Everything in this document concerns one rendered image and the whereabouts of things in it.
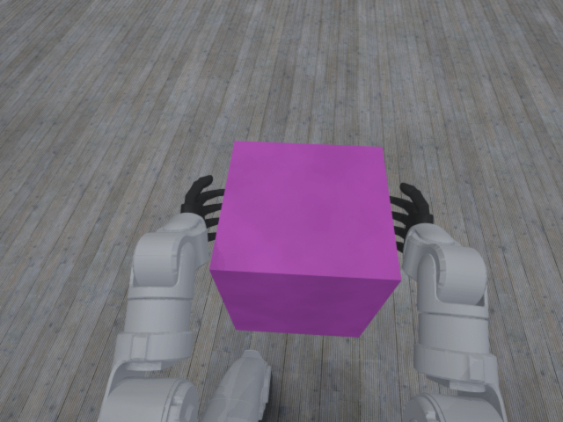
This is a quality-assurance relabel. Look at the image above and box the left robot hand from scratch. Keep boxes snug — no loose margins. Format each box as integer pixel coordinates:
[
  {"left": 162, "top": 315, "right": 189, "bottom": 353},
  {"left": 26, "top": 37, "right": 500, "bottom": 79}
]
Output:
[{"left": 180, "top": 175, "right": 225, "bottom": 242}]

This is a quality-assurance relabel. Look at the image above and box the robot left forearm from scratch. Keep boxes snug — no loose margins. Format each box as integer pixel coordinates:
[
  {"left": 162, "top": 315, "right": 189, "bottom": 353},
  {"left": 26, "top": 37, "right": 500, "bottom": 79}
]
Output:
[{"left": 98, "top": 213, "right": 209, "bottom": 422}]

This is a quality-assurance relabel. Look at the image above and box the robot right upper arm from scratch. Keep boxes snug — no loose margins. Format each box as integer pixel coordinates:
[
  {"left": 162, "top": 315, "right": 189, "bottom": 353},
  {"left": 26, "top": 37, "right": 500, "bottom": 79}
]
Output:
[{"left": 402, "top": 393, "right": 503, "bottom": 422}]

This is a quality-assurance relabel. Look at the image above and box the carton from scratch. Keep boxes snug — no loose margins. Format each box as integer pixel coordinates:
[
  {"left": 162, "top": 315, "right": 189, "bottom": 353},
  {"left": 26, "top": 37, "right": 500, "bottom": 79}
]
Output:
[{"left": 209, "top": 141, "right": 401, "bottom": 338}]

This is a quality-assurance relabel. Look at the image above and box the robot right forearm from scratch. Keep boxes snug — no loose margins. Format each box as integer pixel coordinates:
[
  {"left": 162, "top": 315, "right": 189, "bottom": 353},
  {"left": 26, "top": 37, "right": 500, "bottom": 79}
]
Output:
[{"left": 402, "top": 223, "right": 508, "bottom": 422}]

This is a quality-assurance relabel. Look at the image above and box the left robot shin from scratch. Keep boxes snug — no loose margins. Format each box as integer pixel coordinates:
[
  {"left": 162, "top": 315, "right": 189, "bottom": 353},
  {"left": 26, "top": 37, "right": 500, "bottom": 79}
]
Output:
[{"left": 242, "top": 350, "right": 266, "bottom": 420}]

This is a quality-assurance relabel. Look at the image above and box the right robot hand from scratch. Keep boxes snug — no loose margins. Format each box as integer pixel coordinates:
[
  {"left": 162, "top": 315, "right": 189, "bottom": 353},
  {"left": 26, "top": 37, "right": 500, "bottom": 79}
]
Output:
[{"left": 390, "top": 183, "right": 434, "bottom": 253}]

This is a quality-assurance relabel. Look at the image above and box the left robot thigh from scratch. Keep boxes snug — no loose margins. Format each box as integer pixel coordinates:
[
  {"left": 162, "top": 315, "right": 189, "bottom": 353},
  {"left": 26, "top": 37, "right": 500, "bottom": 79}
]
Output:
[{"left": 199, "top": 357, "right": 271, "bottom": 422}]

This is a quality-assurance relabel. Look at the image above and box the robot left upper arm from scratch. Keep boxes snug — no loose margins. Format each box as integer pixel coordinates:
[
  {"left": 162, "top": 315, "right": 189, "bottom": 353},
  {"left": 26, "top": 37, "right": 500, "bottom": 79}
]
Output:
[{"left": 99, "top": 376, "right": 198, "bottom": 422}]

